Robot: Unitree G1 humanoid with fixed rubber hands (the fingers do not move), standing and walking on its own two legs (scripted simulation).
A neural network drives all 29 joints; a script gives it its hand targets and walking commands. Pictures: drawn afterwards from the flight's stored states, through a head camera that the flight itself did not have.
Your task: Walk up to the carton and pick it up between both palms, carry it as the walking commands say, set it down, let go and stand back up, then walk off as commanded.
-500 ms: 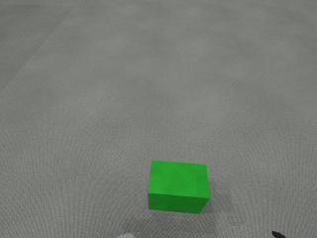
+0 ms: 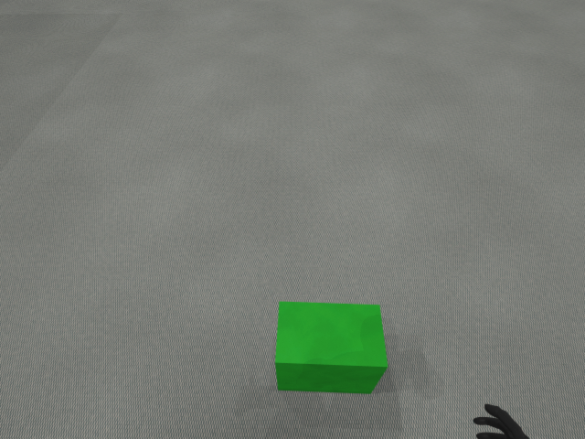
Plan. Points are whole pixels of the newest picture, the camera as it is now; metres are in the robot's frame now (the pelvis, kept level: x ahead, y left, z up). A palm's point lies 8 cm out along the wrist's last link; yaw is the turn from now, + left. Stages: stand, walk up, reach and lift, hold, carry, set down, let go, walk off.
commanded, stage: walk up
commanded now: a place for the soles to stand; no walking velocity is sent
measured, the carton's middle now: (326, 349) +0.46 -0.09 -0.63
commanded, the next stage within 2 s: none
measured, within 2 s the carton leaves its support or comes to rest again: neither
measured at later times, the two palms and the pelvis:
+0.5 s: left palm out of the picture +0.10 +0.26 -0.12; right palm out of the picture +0.02 -0.42 -0.11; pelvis -0.01 -0.06 -0.02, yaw -4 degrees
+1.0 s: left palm out of the picture +0.14 +0.19 -0.09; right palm (584, 437) +0.15 -0.39 -0.12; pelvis +0.04 -0.11 +0.01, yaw -1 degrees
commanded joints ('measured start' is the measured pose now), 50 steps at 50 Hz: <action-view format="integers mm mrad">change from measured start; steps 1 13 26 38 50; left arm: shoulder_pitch -36 -47 28 51 -25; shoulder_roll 208 218 291 249 165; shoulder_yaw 36 95 158 91 69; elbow -42 -186 -300 -156 -126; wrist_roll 2 54 62 1 -2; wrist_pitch -17 69 51 -24 -22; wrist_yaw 6 -49 -46 -4 12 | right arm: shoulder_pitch -62 173 240 116 37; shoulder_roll -235 -415 -289 -227 -191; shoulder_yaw -41 -142 -88 -33 -24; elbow -56 -63 -127 -118 -84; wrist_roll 7 -10 7 12 0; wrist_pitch -17 -56 -24 -29 -2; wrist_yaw -3 -63 -53 -23 -24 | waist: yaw -12 -61 13 0 6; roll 7 90 -203 69 -46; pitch -138 -58 -66 -45 -193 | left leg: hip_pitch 113 265 -146 28 143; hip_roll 86 414 16 29 54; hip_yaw -99 -457 15 -90 -80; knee -152 -348 299 -49 -136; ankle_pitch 133 -44 -253 297 331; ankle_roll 58 270 33 59 70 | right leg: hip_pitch -7 -425 -95 75 213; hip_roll -64 -51 -185 -172 -150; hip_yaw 73 82 234 176 45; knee -144 403 -244 -176 -208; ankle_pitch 238 -164 -225 512 650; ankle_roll -85 -71 -232 -117 -60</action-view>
